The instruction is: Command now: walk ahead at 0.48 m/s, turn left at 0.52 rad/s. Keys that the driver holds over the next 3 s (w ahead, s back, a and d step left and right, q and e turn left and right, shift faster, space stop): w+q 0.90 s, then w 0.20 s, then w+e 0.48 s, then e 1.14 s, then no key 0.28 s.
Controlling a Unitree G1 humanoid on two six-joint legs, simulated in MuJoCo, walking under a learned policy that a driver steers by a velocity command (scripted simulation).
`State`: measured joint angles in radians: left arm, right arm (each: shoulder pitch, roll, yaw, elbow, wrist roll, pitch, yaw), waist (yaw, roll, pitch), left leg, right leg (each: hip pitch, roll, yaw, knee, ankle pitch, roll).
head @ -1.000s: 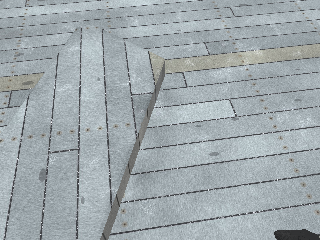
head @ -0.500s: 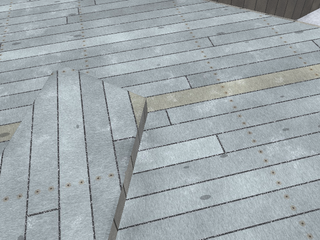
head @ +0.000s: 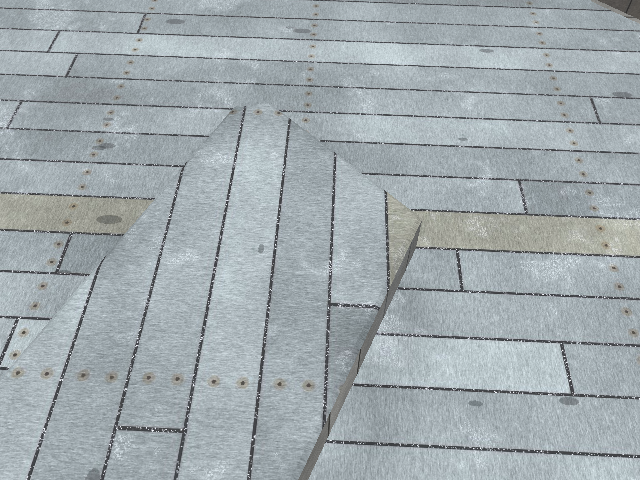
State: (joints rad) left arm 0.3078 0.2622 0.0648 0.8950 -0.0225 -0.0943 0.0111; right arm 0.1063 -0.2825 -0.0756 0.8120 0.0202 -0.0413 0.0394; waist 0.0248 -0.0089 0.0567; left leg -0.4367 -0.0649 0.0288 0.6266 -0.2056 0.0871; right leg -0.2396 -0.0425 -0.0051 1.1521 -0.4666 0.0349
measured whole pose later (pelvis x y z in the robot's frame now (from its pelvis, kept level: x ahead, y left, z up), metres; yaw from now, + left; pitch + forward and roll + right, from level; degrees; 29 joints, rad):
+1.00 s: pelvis +0.46 +0.11 +0.06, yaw +33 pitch +2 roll +0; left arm 0.30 0.26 0.04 0.85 -0.02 -0.07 -0.02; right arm 0.13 -0.22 -0.02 0.57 0.00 -0.03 0.03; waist 0.00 -0.02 -0.02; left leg -0.68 -0.07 0.09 1.10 -0.46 0.14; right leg -0.32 -0.05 0.05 1.22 -0.24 -0.03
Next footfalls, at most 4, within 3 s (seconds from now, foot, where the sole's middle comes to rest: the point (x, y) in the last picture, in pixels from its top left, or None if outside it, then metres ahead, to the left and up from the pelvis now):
0.40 right None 0.40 -0.11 -0.76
0.90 left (218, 418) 0.52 0.23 -0.63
1.52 right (216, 250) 0.91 0.28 -0.63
1.90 left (118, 226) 1.00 0.53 -0.66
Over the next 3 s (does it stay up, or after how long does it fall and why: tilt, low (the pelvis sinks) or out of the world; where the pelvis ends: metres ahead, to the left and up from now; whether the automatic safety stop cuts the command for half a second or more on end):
stays up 0.90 0.44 0.10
